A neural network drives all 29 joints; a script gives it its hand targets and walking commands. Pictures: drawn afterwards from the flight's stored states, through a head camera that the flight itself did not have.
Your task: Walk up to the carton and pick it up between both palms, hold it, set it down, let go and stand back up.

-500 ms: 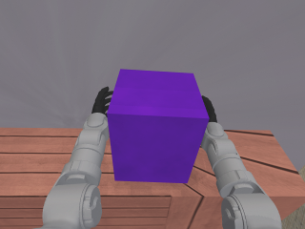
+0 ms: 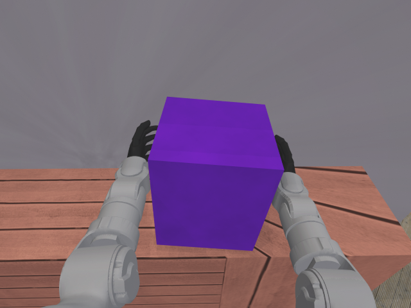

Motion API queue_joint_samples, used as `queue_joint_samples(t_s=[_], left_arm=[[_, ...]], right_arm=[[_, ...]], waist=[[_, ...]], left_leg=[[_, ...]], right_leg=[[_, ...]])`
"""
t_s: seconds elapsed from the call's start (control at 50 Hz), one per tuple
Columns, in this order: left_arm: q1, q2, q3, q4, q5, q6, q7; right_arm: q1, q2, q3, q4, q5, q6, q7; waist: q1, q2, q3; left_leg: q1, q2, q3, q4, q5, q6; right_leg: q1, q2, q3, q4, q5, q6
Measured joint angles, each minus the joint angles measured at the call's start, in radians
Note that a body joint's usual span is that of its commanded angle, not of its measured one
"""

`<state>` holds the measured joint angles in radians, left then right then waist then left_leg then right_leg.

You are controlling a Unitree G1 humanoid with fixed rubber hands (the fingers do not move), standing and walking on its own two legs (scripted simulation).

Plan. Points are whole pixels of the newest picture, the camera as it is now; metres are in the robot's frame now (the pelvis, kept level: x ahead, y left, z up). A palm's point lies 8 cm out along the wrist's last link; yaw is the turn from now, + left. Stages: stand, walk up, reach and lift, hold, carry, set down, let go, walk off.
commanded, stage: set down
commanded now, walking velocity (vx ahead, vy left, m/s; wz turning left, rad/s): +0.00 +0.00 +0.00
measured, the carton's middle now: (210, 175) +0.39 -0.05 +0.07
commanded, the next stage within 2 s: none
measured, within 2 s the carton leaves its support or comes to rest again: rests again in 0.34 s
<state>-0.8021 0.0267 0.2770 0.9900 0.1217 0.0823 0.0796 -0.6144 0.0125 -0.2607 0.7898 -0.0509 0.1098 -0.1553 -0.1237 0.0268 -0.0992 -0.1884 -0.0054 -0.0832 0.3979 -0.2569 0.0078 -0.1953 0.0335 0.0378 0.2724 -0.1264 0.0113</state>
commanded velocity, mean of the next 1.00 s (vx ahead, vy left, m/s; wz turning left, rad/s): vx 0.00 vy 0.00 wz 0.00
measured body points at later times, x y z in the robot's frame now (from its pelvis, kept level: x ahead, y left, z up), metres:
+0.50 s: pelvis +0.00 +0.00 +0.00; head +0.00 +0.01 +0.45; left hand +0.43 +0.10 +0.10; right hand +0.37 -0.19 +0.08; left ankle -0.03 +0.11 -0.75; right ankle +0.01 -0.13 -0.75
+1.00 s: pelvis -0.01 +0.00 +0.00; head +0.01 +0.01 +0.45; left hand +0.43 +0.11 +0.09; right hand +0.37 -0.19 +0.07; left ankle -0.03 +0.11 -0.75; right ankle +0.01 -0.13 -0.75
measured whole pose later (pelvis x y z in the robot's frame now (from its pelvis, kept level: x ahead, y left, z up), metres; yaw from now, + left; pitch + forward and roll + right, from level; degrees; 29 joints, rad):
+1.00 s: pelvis -0.01 +0.00 +0.00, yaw +0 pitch +1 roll -1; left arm -0.81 0.01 0.43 1.02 0.30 -0.05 -0.01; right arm -0.64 0.11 -0.51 0.88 -0.31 -0.18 -0.10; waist -0.09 -0.01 0.00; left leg -0.15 0.00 -0.05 0.36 -0.23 0.00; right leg -0.18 0.02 0.02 0.28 -0.12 0.01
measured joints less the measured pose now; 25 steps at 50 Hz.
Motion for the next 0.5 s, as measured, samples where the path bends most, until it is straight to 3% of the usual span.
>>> queue_joint_samples(t_s=[0.22, 0.5], left_arm=[[0.001, -0.001, 0.051, 0.032, 0.032, -0.058, -0.036], [0.031, -0.014, 0.065, 0.005, 0.073, -0.101, -0.059]], right_arm=[[0.013, 0.05, -0.078, -0.004, -0.099, -0.056, 0.014], [0.032, 0.075, -0.128, 0.007, -0.146, -0.145, 0.029]], waist=[[0.012, 0.0, 0.011], [0.016, -0.024, 0.033]], left_leg=[[-0.001, -0.002, 0.005, -0.03, 0.02, -0.004], [0.009, 0.002, 0.005, -0.023, 0.012, -0.005]], right_leg=[[-0.014, -0.005, -0.002, -0.002, 0.005, -0.003], [0.006, -0.005, -0.013, -0.009, 0.002, -0.004]])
